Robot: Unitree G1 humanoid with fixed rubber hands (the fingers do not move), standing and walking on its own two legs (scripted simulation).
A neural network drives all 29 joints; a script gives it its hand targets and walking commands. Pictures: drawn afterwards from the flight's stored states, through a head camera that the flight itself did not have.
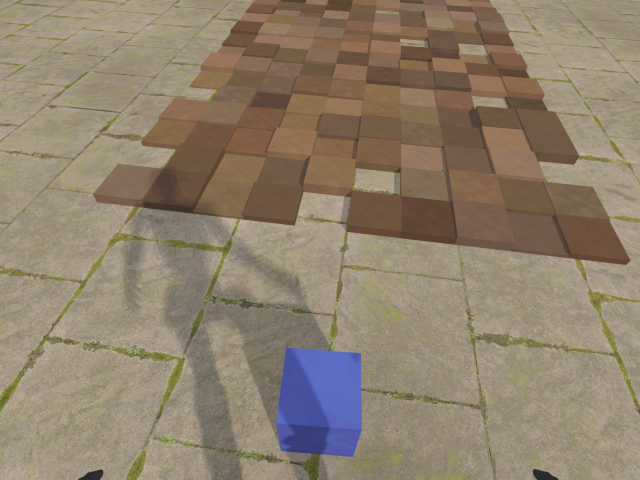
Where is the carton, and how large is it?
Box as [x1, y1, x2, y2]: [276, 348, 361, 456]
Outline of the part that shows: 286,348 276,420 281,450 352,456 361,430 360,353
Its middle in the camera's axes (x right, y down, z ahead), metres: +0.00 +0.48 +1.10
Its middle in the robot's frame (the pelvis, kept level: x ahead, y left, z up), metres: +0.45 -0.01 -0.66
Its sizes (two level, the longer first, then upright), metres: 0.210 0.200 0.250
